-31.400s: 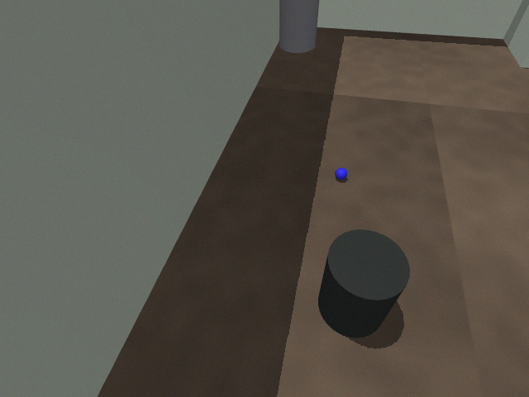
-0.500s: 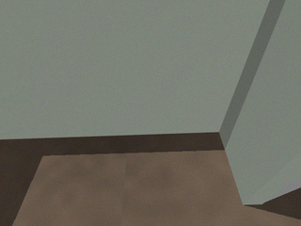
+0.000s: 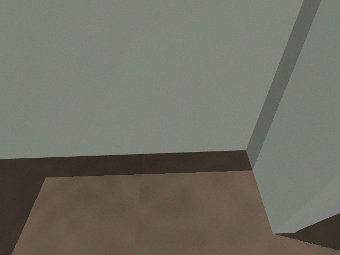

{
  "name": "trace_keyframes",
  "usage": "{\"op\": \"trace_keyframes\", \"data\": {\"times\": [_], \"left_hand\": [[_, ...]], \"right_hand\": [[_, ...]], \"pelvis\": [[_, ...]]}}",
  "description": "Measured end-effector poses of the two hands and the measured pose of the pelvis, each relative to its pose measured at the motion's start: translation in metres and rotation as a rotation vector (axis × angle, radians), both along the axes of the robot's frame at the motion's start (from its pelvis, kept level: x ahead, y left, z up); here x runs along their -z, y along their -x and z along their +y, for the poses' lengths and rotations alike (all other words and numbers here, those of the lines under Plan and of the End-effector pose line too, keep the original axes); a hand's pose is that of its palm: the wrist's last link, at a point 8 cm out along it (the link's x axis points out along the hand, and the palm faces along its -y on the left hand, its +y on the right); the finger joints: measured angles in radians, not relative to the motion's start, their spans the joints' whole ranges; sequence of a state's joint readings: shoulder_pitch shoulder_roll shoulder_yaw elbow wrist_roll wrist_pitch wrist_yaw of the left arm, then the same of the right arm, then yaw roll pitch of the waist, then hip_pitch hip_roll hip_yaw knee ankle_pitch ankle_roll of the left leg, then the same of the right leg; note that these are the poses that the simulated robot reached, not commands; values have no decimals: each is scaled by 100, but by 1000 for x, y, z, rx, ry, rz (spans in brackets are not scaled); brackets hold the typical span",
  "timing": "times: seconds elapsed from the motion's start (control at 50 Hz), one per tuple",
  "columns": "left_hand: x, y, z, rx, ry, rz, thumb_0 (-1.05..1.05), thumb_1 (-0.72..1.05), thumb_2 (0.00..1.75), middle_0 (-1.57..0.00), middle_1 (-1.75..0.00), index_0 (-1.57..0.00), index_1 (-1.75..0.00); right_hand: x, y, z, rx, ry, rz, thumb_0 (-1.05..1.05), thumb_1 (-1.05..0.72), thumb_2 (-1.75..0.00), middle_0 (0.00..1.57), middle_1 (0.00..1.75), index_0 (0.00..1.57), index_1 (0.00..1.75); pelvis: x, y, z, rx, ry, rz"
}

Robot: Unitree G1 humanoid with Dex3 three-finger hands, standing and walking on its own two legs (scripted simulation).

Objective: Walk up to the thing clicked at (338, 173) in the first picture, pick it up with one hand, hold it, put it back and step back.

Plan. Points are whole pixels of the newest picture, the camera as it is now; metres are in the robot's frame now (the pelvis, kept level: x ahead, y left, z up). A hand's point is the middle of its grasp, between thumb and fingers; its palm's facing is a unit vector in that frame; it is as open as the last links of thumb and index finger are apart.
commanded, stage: stand
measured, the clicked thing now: out of the picture -1.22 +0.79 -0.75
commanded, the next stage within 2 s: walk up in 0.28 s
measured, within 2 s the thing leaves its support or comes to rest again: neither
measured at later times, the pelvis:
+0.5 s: pelvis -0.02 +0.01 -0.02, yaw +10 degrees
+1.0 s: pelvis -0.02 -0.05 -0.01, yaw +33 degrees
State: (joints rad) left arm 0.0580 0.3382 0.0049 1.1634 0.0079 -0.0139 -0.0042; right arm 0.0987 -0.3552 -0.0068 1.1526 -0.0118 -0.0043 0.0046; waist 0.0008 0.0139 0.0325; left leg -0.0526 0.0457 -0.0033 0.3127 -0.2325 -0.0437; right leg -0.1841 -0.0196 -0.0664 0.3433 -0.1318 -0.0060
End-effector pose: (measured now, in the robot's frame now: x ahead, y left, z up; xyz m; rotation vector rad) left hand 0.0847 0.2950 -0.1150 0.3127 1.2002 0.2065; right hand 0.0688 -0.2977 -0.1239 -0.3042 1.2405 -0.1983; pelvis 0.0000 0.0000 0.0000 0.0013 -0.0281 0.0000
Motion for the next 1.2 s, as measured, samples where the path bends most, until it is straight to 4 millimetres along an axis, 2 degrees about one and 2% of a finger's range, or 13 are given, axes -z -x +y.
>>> {"op": "trace_keyframes", "data": {"times": [0.28,0.38,0.46,0.54,0.64,0.76,0.88,0.98,1.04,1.12,1.2], "left_hand": [[1,6,3,-16,-3,24,1,90,90,-20,-30,-21,-29],[3,8,12,-93,10,-54,1,90,90,-20,-30,-21,-30],[8,18,25,-120,23,-108,1,90,90,-20,-30,-21,-29],[26,28,42,-141,34,-119,1,90,90,-20,-30,-21,-30],[22,52,43,-214,49,-122,1,91,90,-20,-30,-20,-29],[12,99,33,-309,18,-75,1,91,90,-20,-30,-20,-29],[-1,143,5,-409,-61,-95,1,91,90,-20,-30,-20,-29],[-17,186,-27,-529,-70,-75,1,91,90,-20,-30,-20,-29],[-19,205,-42,-592,-69,-76,1,90,90,-20,-30,-21,-29],[-14,228,-58,-672,-65,-99,1,90,90,-20,-30,-21,-29],[2,253,-69,-753,-50,-102,1,90,90,-20,-30,-21,-30]], "right_hand": [[0,0,0,-7,2,8,0,-90,-90,20,30,20,30],[2,-1,1,-69,20,43,0,-90,-90,20,30,20,30],[-3,-7,6,-134,55,50,1,-90,-90,20,30,20,30],[-3,-9,9,-175,104,8,0,-90,-90,20,30,20,30],[-16,-9,13,-235,124,67,0,-90,-90,20,30,20,30],[-17,-50,13,-360,118,21,1,-90,-90,20,30,20,30],[-3,-114,13,-502,83,-65,1,-90,-90,20,30,20,30],[-13,-160,36,-631,30,-120,1,-90,-90,20,30,20,30],[-19,-180,51,-713,-2,-138,1,-90,-90,20,30,20,30],[-22,-203,74,-817,-6,-127,1,-90,-90,20,30,20,30],[-24,-223,105,-912,3,-143,1,-90,-90,20,30,20,30]], "pelvis": [[0,-3,0,0,3,0],[6,8,1,-80,7,0],[11,19,8,-137,2,-4],[27,28,19,-192,-6,-12],[17,31,13,-284,-8,-4],[13,29,-3,-373,1,13],[20,26,-34,-451,4,11],[8,17,-48,-552,-24,10],[5,13,-53,-613,-24,4],[8,7,-57,-697,-18,-8],[17,3,-55,-779,-8,-12]]}}
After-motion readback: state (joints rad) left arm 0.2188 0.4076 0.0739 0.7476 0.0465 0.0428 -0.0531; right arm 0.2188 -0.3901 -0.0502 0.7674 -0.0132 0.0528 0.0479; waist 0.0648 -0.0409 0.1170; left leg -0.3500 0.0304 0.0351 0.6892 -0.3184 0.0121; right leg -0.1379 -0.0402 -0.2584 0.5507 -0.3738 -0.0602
